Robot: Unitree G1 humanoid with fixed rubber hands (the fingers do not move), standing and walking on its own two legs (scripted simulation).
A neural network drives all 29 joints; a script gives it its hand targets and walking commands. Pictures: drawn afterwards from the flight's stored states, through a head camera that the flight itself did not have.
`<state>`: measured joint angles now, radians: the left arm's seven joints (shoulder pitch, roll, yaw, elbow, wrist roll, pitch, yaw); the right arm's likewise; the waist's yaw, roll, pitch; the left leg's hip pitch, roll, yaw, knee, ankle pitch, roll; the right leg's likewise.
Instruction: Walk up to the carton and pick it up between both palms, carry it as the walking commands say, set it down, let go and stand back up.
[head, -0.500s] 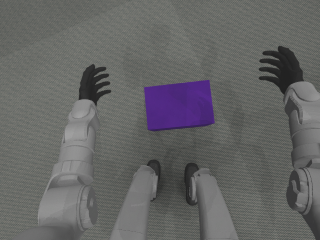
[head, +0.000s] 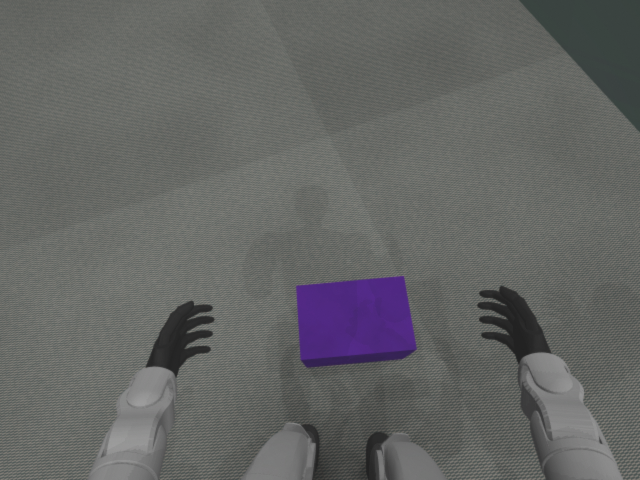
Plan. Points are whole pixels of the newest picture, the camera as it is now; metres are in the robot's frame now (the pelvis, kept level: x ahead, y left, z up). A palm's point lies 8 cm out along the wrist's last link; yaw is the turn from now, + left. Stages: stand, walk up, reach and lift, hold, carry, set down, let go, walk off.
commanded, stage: let go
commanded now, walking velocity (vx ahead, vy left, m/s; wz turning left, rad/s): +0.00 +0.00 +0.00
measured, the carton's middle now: (352, 324) +0.40 -0.02 -0.63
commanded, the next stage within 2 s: stand in 0.76 s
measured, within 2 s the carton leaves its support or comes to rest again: neither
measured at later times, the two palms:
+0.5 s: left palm (153, 411) +0.18 +0.22 -0.03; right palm (576, 452) +0.17 -0.23 -0.03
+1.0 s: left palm (134, 461) +0.12 +0.25 -0.08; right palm out of the picture +0.13 -0.26 -0.06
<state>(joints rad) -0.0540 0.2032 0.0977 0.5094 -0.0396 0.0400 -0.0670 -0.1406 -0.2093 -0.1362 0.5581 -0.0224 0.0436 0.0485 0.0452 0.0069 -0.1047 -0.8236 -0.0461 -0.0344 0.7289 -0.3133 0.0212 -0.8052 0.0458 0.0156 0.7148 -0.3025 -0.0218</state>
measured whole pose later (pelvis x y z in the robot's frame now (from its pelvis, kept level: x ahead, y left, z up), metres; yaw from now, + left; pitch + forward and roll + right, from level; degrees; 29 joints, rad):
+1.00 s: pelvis +0.04 -0.01 +0.03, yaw +2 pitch +2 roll +0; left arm 0.31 0.26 0.03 0.73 0.05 -0.05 0.01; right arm 0.33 -0.24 -0.02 0.72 -0.04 -0.05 0.00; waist 0.00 -0.04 -0.07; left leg -0.22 -0.04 -0.07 0.51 -0.32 0.02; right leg -0.18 0.04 -0.01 0.48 -0.32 -0.04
